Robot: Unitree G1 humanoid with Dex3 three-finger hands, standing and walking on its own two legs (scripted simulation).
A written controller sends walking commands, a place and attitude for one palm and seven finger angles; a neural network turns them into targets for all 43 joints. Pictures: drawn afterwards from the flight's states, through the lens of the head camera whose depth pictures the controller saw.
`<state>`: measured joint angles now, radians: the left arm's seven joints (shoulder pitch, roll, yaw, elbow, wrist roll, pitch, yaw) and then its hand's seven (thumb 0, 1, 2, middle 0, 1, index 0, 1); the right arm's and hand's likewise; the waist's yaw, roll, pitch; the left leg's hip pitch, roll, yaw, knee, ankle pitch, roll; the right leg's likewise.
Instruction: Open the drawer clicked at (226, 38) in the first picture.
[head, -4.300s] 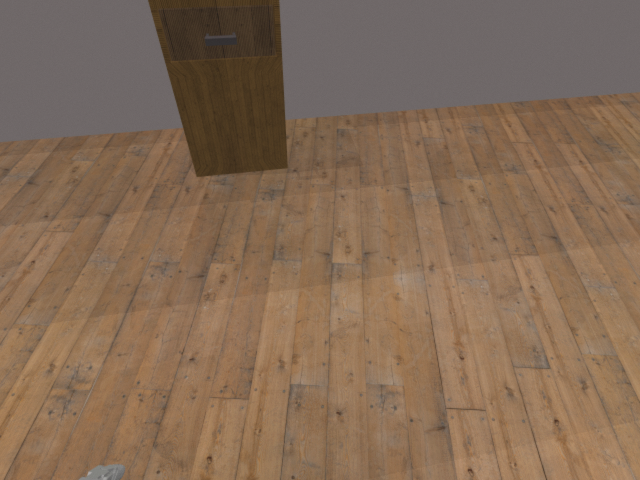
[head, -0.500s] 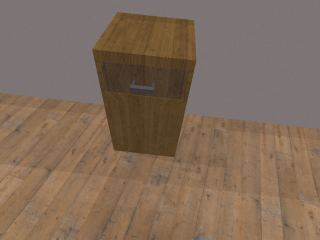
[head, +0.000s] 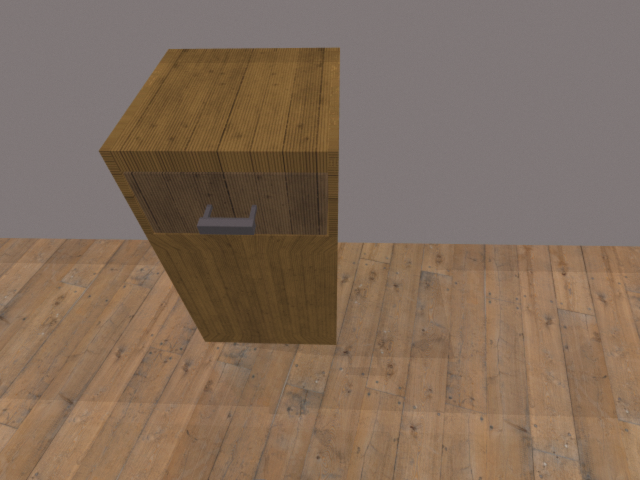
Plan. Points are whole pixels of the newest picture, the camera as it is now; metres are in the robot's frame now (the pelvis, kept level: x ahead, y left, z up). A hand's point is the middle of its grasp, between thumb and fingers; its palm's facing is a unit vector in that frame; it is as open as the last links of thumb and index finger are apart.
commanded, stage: take the last steps up to it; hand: left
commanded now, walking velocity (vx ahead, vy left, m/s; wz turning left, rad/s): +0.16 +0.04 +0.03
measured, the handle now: (229, 217) +0.62 +0.22 -0.11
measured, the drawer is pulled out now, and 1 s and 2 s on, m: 0.00 0.00 0.00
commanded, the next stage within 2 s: come to a stop and stand still in 0.04 s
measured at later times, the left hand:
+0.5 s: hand out of the picture +0.07 +0.20 -0.18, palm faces +0.01 -0.98 -0.18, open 7.4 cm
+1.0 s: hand out of the picture +0.11 +0.13 -0.17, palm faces +0.01 -0.98 -0.20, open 7.2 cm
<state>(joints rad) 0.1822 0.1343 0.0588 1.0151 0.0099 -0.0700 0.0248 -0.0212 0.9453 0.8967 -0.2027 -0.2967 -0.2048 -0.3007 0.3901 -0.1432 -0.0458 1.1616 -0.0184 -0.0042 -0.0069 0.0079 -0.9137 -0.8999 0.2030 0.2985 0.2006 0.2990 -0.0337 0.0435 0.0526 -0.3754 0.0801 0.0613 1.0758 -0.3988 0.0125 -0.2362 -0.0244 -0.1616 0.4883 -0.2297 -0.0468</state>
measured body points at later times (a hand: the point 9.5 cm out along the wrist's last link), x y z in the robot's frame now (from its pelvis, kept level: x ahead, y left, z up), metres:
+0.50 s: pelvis +0.08 +0.02 +0.00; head +0.12 +0.03 +0.45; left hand +0.07 +0.25 -0.16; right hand +0.17 -0.19 -0.15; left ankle +0.13 +0.14 -0.74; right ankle +0.02 -0.10 -0.70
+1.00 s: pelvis +0.04 -0.04 +0.00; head +0.06 -0.05 +0.45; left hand +0.11 +0.18 -0.15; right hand +0.02 -0.27 -0.16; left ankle +0.02 +0.10 -0.74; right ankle +0.04 -0.12 -0.74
